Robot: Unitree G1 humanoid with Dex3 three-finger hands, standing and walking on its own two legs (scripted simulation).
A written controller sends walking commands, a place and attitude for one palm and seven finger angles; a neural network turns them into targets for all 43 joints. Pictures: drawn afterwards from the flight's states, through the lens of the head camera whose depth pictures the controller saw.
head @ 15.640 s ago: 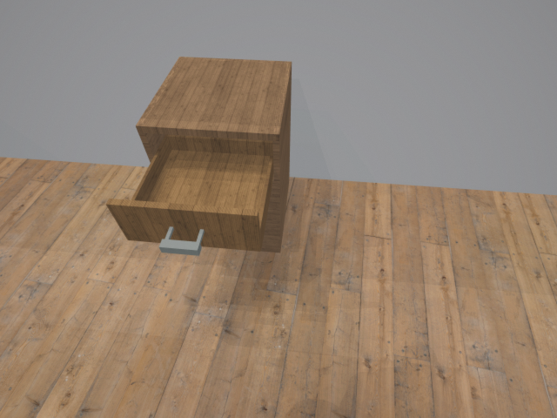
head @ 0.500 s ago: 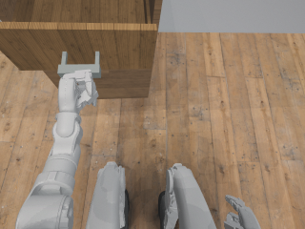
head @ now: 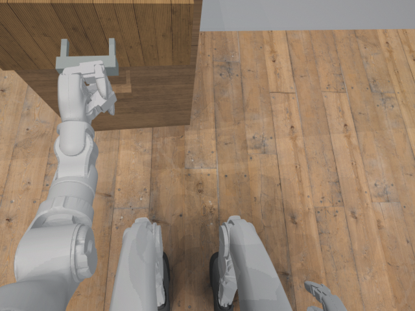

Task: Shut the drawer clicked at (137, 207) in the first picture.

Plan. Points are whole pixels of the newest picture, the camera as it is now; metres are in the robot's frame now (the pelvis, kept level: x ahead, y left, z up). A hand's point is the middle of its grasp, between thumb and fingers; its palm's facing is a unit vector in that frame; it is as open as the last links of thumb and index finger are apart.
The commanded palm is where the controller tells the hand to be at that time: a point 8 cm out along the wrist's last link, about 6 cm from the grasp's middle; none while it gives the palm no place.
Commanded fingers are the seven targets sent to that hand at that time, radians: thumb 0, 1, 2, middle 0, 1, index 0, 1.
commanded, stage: push the drawer shut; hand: left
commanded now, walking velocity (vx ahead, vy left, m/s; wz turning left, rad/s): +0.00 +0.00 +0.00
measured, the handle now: (88, 55) +0.58 +0.21 +0.00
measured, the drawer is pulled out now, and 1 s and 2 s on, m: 0.05 0.00 0.00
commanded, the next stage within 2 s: pull the fist back off the drawer in 0.70 s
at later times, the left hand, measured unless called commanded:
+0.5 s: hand (110, 66) +0.56 +0.16 +0.00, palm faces +0.09 -0.99 -0.05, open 3.2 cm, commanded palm +0.55 +0.18 +0.01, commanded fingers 0.00 0.90 0.90 -1.40 -1.60 -1.40 -1.60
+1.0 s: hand (102, 67) +0.56 +0.18 -0.01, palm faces +0.06 -1.00 -0.05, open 2.5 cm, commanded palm +0.57 +0.17 +0.01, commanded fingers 0.00 0.90 0.90 -1.40 -1.60 -1.40 -1.60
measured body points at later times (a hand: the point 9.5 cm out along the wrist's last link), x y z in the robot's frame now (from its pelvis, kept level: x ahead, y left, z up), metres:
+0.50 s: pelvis +0.00 +0.00 -0.01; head +0.21 +0.04 +0.38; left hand +0.54 +0.22 +0.01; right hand +0.03 -0.26 -0.13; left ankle +0.07 +0.10 -0.49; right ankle +0.05 -0.10 -0.49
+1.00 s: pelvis -0.03 +0.01 -0.03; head +0.20 +0.07 +0.35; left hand +0.55 +0.23 +0.00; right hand -0.01 -0.26 -0.12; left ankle +0.07 +0.10 -0.49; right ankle +0.05 -0.10 -0.49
